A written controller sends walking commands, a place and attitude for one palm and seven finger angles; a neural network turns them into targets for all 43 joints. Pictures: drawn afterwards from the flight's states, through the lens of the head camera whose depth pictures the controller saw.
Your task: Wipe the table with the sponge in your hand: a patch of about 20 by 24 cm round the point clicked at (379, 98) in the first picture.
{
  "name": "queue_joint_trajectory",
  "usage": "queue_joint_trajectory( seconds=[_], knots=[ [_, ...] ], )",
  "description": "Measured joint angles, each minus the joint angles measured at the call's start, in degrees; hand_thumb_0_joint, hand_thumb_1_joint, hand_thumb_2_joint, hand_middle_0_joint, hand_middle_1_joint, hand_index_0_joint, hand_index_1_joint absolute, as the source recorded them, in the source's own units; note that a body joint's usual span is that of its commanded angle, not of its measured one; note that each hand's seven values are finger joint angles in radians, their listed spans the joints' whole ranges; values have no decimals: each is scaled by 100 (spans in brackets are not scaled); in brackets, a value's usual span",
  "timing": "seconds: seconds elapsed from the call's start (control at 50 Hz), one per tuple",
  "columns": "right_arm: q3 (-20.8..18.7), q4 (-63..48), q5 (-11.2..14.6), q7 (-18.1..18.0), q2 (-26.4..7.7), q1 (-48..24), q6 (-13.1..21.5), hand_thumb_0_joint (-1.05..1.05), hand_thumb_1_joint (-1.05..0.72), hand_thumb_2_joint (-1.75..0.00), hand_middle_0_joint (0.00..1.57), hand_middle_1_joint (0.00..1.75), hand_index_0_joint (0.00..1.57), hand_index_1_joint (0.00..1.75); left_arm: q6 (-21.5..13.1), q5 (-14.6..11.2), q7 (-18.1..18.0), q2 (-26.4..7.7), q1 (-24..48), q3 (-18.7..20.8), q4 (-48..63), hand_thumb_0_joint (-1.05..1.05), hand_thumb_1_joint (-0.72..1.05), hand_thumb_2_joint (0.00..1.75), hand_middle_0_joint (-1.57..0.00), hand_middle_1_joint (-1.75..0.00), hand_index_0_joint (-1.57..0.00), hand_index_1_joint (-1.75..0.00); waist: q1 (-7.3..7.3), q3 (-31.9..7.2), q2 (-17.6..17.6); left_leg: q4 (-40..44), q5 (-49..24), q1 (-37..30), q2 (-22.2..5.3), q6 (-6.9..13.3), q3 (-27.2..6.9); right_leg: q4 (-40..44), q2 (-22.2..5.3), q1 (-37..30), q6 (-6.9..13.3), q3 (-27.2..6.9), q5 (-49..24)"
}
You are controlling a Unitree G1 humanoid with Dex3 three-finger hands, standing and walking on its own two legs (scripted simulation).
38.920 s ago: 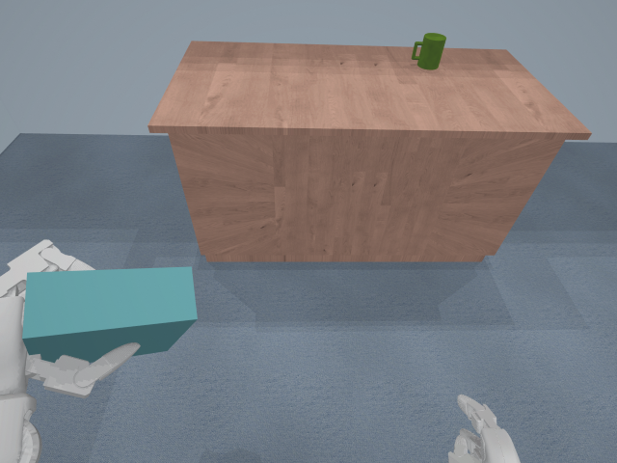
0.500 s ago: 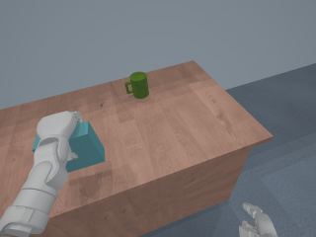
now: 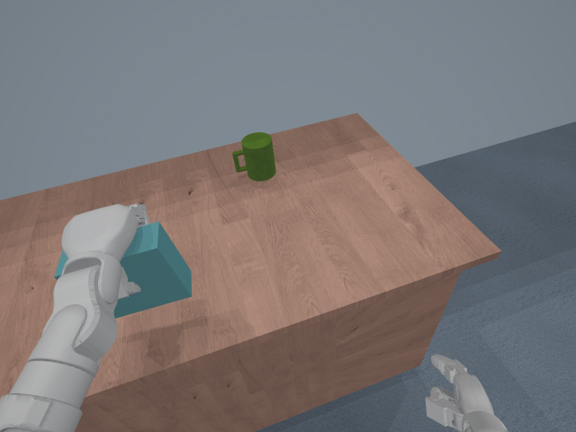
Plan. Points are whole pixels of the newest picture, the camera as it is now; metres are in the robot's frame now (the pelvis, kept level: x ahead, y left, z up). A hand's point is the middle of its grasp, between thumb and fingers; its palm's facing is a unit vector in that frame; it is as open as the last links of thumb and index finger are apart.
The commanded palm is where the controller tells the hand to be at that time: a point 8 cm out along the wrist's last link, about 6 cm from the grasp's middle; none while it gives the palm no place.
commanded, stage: bring the sponge back beside the body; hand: left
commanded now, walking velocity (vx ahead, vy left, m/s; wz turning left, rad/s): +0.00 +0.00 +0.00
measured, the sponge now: (137, 281) +0.30 +0.28 +0.05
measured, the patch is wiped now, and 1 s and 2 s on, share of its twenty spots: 1.00 1.00 1.00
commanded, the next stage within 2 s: step back with the hand held close in 1.36 s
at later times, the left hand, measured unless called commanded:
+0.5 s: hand (86, 297) +0.23 +0.30 +0.11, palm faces +0.07 -0.10 -0.99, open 9.4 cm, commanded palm +0.20 +0.29 +0.18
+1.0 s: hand (53, 353) +0.16 +0.29 +0.11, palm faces +0.08 -0.12 -0.99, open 9.4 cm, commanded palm +0.12 +0.29 +0.19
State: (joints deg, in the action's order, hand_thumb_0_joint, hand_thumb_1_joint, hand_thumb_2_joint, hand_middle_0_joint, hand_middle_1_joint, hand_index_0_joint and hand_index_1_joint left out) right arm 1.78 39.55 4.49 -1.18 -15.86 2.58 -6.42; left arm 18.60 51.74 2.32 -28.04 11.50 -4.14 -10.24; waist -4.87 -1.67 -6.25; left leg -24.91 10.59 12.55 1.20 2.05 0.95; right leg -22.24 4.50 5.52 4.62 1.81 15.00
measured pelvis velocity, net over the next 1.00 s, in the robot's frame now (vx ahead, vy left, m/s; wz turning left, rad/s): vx -0.03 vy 0.01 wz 0.00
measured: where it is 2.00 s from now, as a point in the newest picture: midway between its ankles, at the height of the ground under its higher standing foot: outside the picture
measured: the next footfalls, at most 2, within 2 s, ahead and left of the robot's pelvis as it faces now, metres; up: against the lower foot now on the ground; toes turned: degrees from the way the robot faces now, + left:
none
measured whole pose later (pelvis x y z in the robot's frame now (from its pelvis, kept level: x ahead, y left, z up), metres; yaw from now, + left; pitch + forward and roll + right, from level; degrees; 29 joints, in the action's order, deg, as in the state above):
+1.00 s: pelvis -0.03 +0.01 +0.00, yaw +0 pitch -7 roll -1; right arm 2.4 39.0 3.0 -0.7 -15.0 0.3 -3.8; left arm 19.2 48.3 2.3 -30.0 -15.7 0.0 17.8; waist -8.3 0.5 -7.8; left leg -25.9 9.2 9.6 1.0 2.5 0.9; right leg -22.8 4.7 2.5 4.1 1.8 13.4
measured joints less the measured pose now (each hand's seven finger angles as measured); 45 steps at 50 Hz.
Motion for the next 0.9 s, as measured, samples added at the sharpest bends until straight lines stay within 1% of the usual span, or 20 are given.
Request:
queue_joint_trajectory(
  seconds=[0.08, 0.14, 0.2, 0.34, 0.42, 0.6, 0.76, 0.9],
  knots=[
    [-39, 11, -5, 28, -61, 0, -1, 2, -90, -90, 20, 30, 20, 30, 130, -37, -52, 16, -264, -7, 336, 0, -47, 108, -80, -138, -80, -141, -61, 7, -49, -12, 1, -28, 23, 19, -12, -14, -21, -34, -21, 14, 10],
    [-42, 25, 2, 12, -87, -45, 7, 2, -91, -90, 20, 30, 20, 30, 234, -69, -30, 20, -383, -58, 481, 0, -47, 108, -80, -138, -80, -141, -102, 37, -80, -3, -17, -58, 44, 33, -30, -17, -39, -66, -34, 34, 8],
    [-22, 34, -5, -6, -69, -117, 21, 2, -91, -90, 20, 30, 20, 30, 261, -97, 23, 6, -497, -70, 599, 0, -47, 108, -80, -138, -80, -141, -130, 68, -82, 9, -40, -86, 51, 40, -38, -9, -45, -94, -41, 42, -8],
    [29, -25, -41, -2, 21, -232, 101, 2, -91, -90, 20, 30, 20, 30, 126, -147, 47, -58, -869, 0, 1083, 0, -47, 108, -80, -138, -80, -141, -187, 115, -51, 18, -66, -170, 36, 43, -24, 18, -33, -180, -44, 26, -52],
    [51, -37, -51, 15, 32, -280, 115, 2, -90, -90, 20, 30, 20, 30, 160, -120, 27, -60, -992, 10, 1241, 0, -47, 108, -80, -138, -80, -141, -222, 136, -69, 29, -93, -207, 37, 47, -28, 35, -33, -221, -49, 30, -82],
    [79, -43, -81, 44, 53, -309, 121, 2, -90, -90, 20, 30, 20, 30, 205, -194, 74, -68, -1490, 105, 1707, 0, -47, 108, -80, -138, -80, -141, -259, 150, -136, 45, -151, -256, 40, 65, -20, 30, -38, -259, -70, 23, -130],
    [74, -39, -115, 34, 62, -258, 196, 2, -90, -90, 20, 30, 20, 30, 70, -210, 60, -114, -1946, 157, 2171, 0, -47, 108, -80, -138, -80, -141, -309, 220, -142, 8, -170, -296, 23, 63, -23, 4, -22, -303, -66, 26, -156],
    [67, -36, -142, 46, 87, -239, 229, 2, -90, -90, 20, 30, 20, 30, 24, -285, 0, -181, -2385, 328, 2542, 0, -47, 108, -80, -138, -80, -141, -335, 226, -151, -42, -163, -302, -11, 51, -1, -25, 9, -307, -55, 0, -171]
  ],
)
